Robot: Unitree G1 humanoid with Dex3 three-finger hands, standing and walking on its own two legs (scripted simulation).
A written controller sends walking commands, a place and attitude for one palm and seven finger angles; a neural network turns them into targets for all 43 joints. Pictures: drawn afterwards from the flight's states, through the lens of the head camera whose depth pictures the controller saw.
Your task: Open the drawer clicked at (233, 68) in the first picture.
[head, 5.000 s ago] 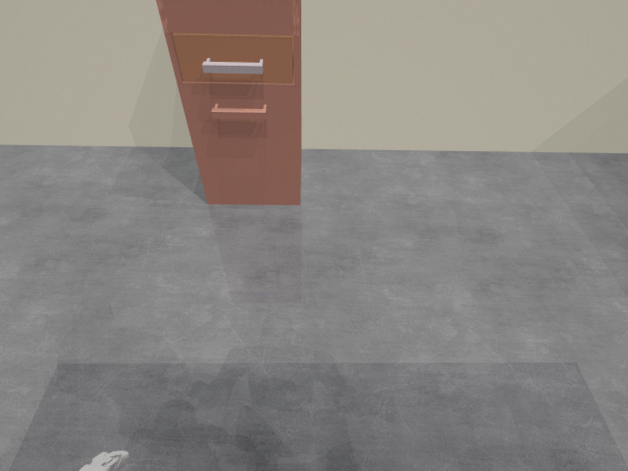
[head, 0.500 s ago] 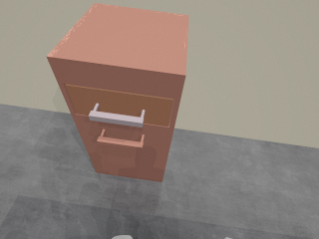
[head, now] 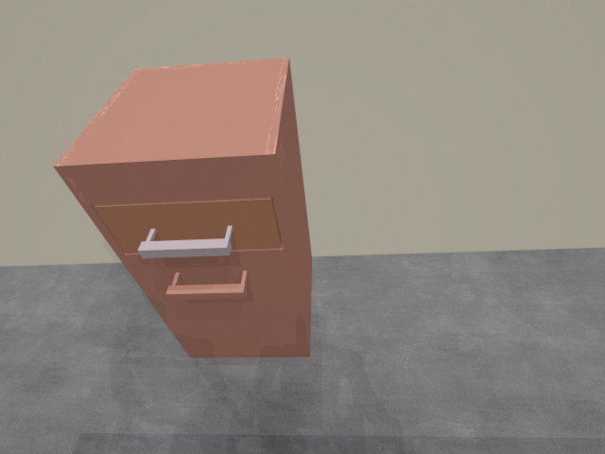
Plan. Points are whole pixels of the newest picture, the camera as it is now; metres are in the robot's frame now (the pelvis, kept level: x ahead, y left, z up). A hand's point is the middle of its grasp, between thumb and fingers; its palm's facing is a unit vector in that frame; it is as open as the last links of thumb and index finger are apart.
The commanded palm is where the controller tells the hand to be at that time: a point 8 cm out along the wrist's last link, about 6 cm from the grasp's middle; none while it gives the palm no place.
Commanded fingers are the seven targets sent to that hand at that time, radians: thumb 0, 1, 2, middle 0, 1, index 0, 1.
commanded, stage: come to a stop and stand still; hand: left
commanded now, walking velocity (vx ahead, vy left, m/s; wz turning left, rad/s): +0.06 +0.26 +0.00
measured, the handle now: (188, 240) +0.56 +0.30 -0.10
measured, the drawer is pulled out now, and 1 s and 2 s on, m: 0.00 0.00 0.00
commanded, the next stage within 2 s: look again from close up in 0.94 s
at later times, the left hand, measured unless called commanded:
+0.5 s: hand out of the picture -0.06 +0.20 -0.18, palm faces +0.14 -0.96 -0.23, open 7.4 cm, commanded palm none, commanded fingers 0.00 0.90 0.90 -0.20 -0.30 -0.20 -0.30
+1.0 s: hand out of the picture +0.02 +0.24 -0.18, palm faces +0.05 -0.98 -0.21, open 7.4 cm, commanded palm none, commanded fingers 0.00 0.90 0.90 -0.20 -0.30 -0.20 -0.30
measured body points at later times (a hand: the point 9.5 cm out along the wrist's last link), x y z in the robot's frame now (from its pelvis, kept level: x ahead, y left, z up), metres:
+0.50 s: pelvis +0.00 +0.03 -0.01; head +0.02 +0.02 +0.44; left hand -0.07 +0.25 -0.16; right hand +0.12 -0.20 -0.16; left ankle -0.02 +0.17 -0.75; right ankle -0.04 -0.09 -0.75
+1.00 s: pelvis +0.01 +0.06 -0.01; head +0.02 +0.07 +0.44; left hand +0.02 +0.30 -0.17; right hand +0.01 -0.17 -0.16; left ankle -0.02 +0.17 -0.75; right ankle -0.04 -0.09 -0.75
